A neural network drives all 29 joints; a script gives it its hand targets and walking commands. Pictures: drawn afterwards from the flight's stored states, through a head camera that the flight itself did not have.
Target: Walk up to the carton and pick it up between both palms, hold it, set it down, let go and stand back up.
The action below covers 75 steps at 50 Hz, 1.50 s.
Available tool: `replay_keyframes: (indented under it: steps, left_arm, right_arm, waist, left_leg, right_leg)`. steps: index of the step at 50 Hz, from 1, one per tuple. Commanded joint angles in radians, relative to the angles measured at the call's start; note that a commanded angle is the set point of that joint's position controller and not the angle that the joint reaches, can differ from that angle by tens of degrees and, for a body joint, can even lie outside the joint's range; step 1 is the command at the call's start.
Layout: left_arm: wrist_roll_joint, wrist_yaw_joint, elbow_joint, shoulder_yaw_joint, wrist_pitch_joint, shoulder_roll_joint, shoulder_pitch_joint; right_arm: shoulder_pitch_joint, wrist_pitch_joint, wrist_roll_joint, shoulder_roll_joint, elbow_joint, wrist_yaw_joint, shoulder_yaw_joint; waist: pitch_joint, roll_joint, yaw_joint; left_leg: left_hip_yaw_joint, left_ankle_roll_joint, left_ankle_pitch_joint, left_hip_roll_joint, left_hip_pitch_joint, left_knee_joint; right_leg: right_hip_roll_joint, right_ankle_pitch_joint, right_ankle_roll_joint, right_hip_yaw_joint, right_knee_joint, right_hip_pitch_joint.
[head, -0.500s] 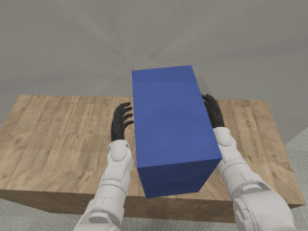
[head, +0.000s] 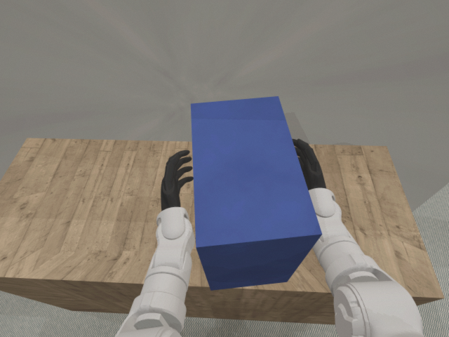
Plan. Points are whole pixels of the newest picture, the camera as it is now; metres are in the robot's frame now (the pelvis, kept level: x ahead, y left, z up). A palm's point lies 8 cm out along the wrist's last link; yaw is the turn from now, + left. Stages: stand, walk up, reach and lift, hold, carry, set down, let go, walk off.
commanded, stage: reach and lift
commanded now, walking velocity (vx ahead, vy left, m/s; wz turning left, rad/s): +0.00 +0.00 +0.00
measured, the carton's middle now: (242, 199) +0.38 -0.01 -0.03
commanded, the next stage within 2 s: none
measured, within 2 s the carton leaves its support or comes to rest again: leaves its support in 0.66 s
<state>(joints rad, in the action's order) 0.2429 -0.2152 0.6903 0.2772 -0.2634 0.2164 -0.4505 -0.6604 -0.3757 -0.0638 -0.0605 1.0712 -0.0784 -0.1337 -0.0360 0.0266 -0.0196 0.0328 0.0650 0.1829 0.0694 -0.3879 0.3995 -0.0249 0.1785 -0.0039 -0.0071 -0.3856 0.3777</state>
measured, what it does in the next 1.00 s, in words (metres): stands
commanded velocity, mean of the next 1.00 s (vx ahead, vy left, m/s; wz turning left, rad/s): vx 0.00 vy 0.00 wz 0.00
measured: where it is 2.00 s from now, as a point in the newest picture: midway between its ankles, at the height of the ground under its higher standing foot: outside the picture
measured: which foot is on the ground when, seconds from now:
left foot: down 0.00-1.00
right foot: down 0.00-1.00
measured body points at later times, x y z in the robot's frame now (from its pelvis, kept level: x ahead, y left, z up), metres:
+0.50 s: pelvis +0.00 +0.00 +0.00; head +0.06 +0.00 +0.45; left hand +0.36 +0.12 +0.03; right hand +0.40 -0.14 +0.03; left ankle +0.00 +0.16 -0.74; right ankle +0.00 -0.11 -0.74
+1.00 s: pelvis -0.02 +0.00 +0.00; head -0.02 +0.00 +0.45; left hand +0.35 +0.12 +0.08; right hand +0.37 -0.14 +0.08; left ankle +0.00 +0.16 -0.74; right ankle +0.00 -0.11 -0.74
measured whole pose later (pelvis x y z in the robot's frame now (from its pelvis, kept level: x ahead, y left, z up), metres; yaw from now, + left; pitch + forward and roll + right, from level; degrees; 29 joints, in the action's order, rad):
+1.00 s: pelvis -0.02 +0.00 +0.00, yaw +0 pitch +6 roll -1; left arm 0.24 -0.21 0.57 0.18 0.05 0.18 -0.47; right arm -0.55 0.02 -0.06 -0.04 0.71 -0.16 -0.08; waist -0.12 0.02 -0.02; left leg 0.03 0.06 0.16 0.07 -0.36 0.40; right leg -0.03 0.14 0.00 -0.01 -0.36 0.33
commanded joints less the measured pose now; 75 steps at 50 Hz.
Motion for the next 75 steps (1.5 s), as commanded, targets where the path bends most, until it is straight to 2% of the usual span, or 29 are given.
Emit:
replay_keyframes:
  steps: [1,5,7,10,11,12,17,18,19,26,28,32,35,36,37,38,39,41,49,50,52,53,56,57,61,66,69,72,75]
  left_arm:
    - [0.153,0.140,0.076,-0.274,-0.035,0.514,-0.275]
    - [0.164,0.126,0.115,-0.273,-0.024,0.511,-0.238]
    - [0.155,0.131,0.087,-0.292,-0.027,0.521,-0.277]
    - [0.127,0.119,0.042,-0.348,-0.034,0.557,-0.292]
    - [0.124,0.119,0.067,-0.343,-0.031,0.547,-0.292]
    - [0.140,0.117,0.076,-0.318,-0.035,0.538,-0.269]
    - [0.123,0.122,0.070,-0.360,-0.033,0.565,-0.318]
    - [0.138,0.128,0.098,-0.317,-0.013,0.542,-0.313]
    - [0.107,0.126,0.077,-0.360,-0.019,0.551,-0.326]
    - [0.033,0.108,-0.092,-0.513,-0.003,0.605,-0.452]
    - [0.035,0.111,-0.041,-0.506,0.037,0.589,-0.469]
    - [-0.041,0.099,-0.203,-0.625,0.033,0.660,-0.523]
    - [-0.057,0.089,-0.293,-0.668,0.073,0.676,-0.601]
    - [-0.038,0.091,-0.268,-0.631,0.088,0.635,-0.540]
    - [-0.066,0.093,-0.277,-0.668,0.107,0.653,-0.603]
    - [-0.057,0.099,-0.272,-0.679,0.132,0.668,-0.543]
    - [-0.035,0.107,-0.235,-0.633,0.165,0.640,-0.498]
    - [-0.036,0.112,-0.294,-0.626,0.197,0.630,-0.605]
    - [-0.121,0.122,-0.367,-0.651,0.299,0.641,-0.827]
    - [-0.154,0.119,-0.414,-0.696,0.304,0.655,-0.866]
    - [-0.122,0.128,-0.354,-0.602,0.333,0.615,-0.837]
    - [-0.120,0.126,-0.362,-0.647,0.346,0.637,-0.856]
    - [-0.092,0.154,-0.245,-0.546,0.401,0.591,-0.831]
    - [-0.058,0.163,-0.212,-0.497,0.420,0.572,-0.850]
    - [-0.048,0.181,-0.183,-0.468,0.464,0.576,-0.896]
    - [-0.051,0.203,-0.199,-0.472,0.518,0.576,-0.890]
    - [-0.039,0.215,-0.177,-0.479,0.548,0.606,-0.858]
    - [-0.077,0.215,-0.291,-0.545,0.553,0.630,-0.848]
    - [-0.088,0.221,-0.388,-0.588,0.571,0.626,-0.773]
  right_arm:
    - [-0.196,-0.023,-0.238,0.632,-0.029,0.092,0.163]
    - [-0.244,-0.033,-0.195,0.631,-0.079,0.100,0.184]
    - [-0.211,-0.028,-0.215,0.634,-0.049,0.089,0.150]
    - [-0.232,-0.036,-0.188,0.655,-0.084,0.087,0.205]
    - [-0.253,-0.033,-0.185,0.649,-0.084,0.085,0.202]
    - [-0.266,-0.030,-0.173,0.647,-0.107,0.084,0.213]
    - [-0.258,-0.028,-0.157,0.681,-0.111,0.075,0.241]
    - [-0.285,-0.011,-0.168,0.658,-0.144,0.071,0.251]
    - [-0.278,-0.015,-0.168,0.655,-0.161,0.072,0.243]
    - [-0.295,0.025,-0.084,0.716,-0.307,0.060,0.386]
    - [-0.331,0.070,-0.058,0.722,-0.316,0.047,0.394]
    - [-0.407,0.087,0.018,0.789,-0.536,0.053,0.513]
    - [-0.369,0.145,0.056,0.810,-0.565,0.046,0.551]
    - [-0.336,0.172,0.064,0.798,-0.520,0.039,0.564]
    - [-0.365,0.192,0.071,0.798,-0.536,0.035,0.555]
    - [-0.331,0.201,0.085,0.819,-0.550,0.032,0.555]
    - [-0.325,0.228,0.092,0.794,-0.515,0.027,0.558]
    - [-0.340,0.258,0.098,0.811,-0.483,0.021,0.550]
    - [-0.602,0.334,0.160,0.903,-0.620,0.019,0.562]
    - [-0.595,0.340,0.168,0.903,-0.621,0.014,0.568]
    - [-0.616,0.368,0.157,0.912,-0.601,0.018,0.531]
    - [-0.595,0.374,0.160,0.888,-0.586,0.020,0.541]
    - [-0.678,0.395,0.142,0.880,-0.556,0.017,0.476]
    - [-0.714,0.404,0.139,0.866,-0.512,0.027,0.445]
    - [-0.781,0.424,0.130,0.858,-0.490,0.029,0.386]
    - [-0.838,0.431,0.160,0.849,-0.522,0.023,0.360]
    - [-0.847,0.438,0.179,0.809,-0.512,0.016,0.347]
    - [-0.876,0.430,0.242,0.879,-0.664,-0.006,0.458]
    - [-0.792,0.456,0.278,0.858,-0.692,-0.033,0.514]
  waist:
    - [-0.436,-0.051,-0.008]
    - [-0.457,-0.015,-0.033]
    - [-0.441,-0.026,0.013]
    - [-0.526,-0.028,-0.016]
    - [-0.516,-0.031,0.009]
    - [-0.517,-0.038,-0.024]
    - [-0.526,-0.042,-0.018]
    - [-0.473,-0.082,-0.020]
    - [-0.513,-0.079,0.008]
    - [-0.634,-0.016,-0.015]
    - [-0.554,-0.056,-0.008]
    - [-0.788,-0.031,-0.030]
    - [-0.742,-0.023,-0.005]
    - [-0.656,-0.060,-0.014]
    - [-0.652,-0.054,0.020]
    - [-0.655,-0.033,0.022]
    - [-0.562,-0.077,0.008]
    - [-0.541,-0.057,0.035]
    - [-0.556,-0.090,0.033]
    - [-0.584,-0.084,0.063]
    - [-0.566,-0.116,0.018]
    - [-0.571,-0.063,0.037]
    - [-0.486,-0.120,0.036]
    - [-0.465,-0.109,0.012]
    - [-0.463,-0.082,0.037]
    - [-0.514,-0.077,0.052]
    - [-0.517,-0.020,0.071]
    - [-0.624,-0.037,0.036]
    - [-0.638,-0.028,0.077]
  left_leg:
    - [-0.096,-0.013,-0.338,-0.053,0.203,-0.026]
    - [-0.090,-0.009,-0.370,-0.054,0.215,-0.003]
    - [-0.084,-0.009,-0.316,-0.059,0.191,-0.020]
    - [-0.089,-0.004,-0.424,-0.050,0.228,0.011]
    - [-0.075,-0.006,-0.401,-0.055,0.221,0.009]
    - [-0.076,-0.014,-0.392,-0.047,0.237,0.005]
    - [-0.074,-0.016,-0.380,-0.058,0.226,0.004]
    - [-0.082,-0.022,-0.344,-0.062,0.185,-0.005]
    - [-0.065,-0.019,-0.356,-0.059,0.205,-0.007]
    - [-0.042,-0.009,-0.415,-0.064,0.241,0.015]
    - [-0.041,-0.018,-0.341,-0.066,0.213,0.012]
    - [-0.012,-0.014,-0.463,-0.056,0.295,0.064]
    - [-0.010,-0.002,-0.454,-0.057,0.306,0.067]
    - [-0.008,-0.012,-0.422,-0.058,0.298,0.053]
    - [0.001,-0.014,-0.382,-0.060,0.272,0.047]
    - [-0.009,-0.014,-0.392,-0.063,0.307,0.050]
    - [-0.012,-0.017,-0.351,-0.067,0.272,0.029]
    - [-0.014,-0.020,-0.311,-0.073,0.284,0.022]
    - [-0.015,-0.041,-0.128,-0.088,0.238,-0.007]
    - [-0.005,-0.037,-0.156,-0.085,0.270,-0.006]
    - [-0.029,-0.058,-0.125,-0.087,0.244,-0.026]
    - [-0.021,-0.045,-0.100,-0.087,0.242,-0.031]
    - [-0.039,-0.077,0.013,-0.106,0.214,-0.073]
    - [-0.048,-0.084,0.029,-0.106,0.215,-0.077]
    - [-0.047,-0.090,0.078,-0.110,0.236,-0.103]
    - [-0.045,-0.079,0.007,-0.113,0.277,-0.094]
    - [-0.036,-0.065,-0.055,-0.112,0.305,-0.073]
    - [-0.038,-0.058,-0.213,-0.127,0.319,-0.029]
    - [-0.019,-0.031,-0.341,-0.138,0.369,0.015]
  right_leg:
    - [-0.045,-0.314,-0.019,0.078,0.075,-0.179]
    - [-0.048,-0.336,-0.030,0.083,0.074,-0.147]
    - [-0.047,-0.300,-0.024,0.082,0.081,-0.160]
    - [-0.055,-0.382,-0.018,0.091,0.057,-0.162]
    - [-0.051,-0.384,-0.019,0.084,0.064,-0.168]
    - [-0.052,-0.374,-0.013,0.071,0.064,-0.178]
    - [-0.046,-0.411,-0.008,0.059,0.057,-0.236]
    - [-0.045,-0.410,-0.004,0.061,0.062,-0.236]
    - [-0.051,-0.402,-0.013,0.063,0.063,-0.225]
    - [-0.052,-0.481,-0.011,0.049,0.038,-0.293]
    - [-0.047,-0.396,-0.006,0.045,0.057,-0.286]
    - [-0.066,-0.473,0.002,0.036,0.014,-0.309]
    - [-0.067,-0.456,0.001,0.037,0.011,-0.303]
    - [-0.066,-0.446,0.011,0.027,0.016,-0.327]
    - [-0.059,-0.427,0.014,0.024,0.019,-0.315]
    - [-0.053,-0.419,0.016,0.014,0.030,-0.310]
    - [-0.059,-0.378,0.018,0.018,0.039,-0.334]
    - [-0.042,-0.368,0.024,0.008,0.041,-0.347]
    - [-0.024,-0.155,0.045,-0.004,0.056,-0.320]
    - [-0.025,-0.186,0.048,0.009,0.050,-0.312]
    - [-0.017,-0.140,0.060,-0.007,0.057,-0.315]
    - [-0.017,-0.114,0.045,-0.002,0.066,-0.307]
    - [-0.002,0.031,0.058,0.003,0.100,-0.322]
    - [0.003,0.078,0.061,0.010,0.104,-0.298]
    - [0.006,0.120,0.052,0.017,0.120,-0.292]
    - [-0.002,0.021,0.053,0.021,0.117,-0.331]
    - [-0.017,-0.049,0.043,0.026,0.104,-0.331]
    - [-0.021,-0.263,0.062,0.016,0.069,-0.438]
    - [-0.031,-0.472,0.071,0.013,0.039,-0.508]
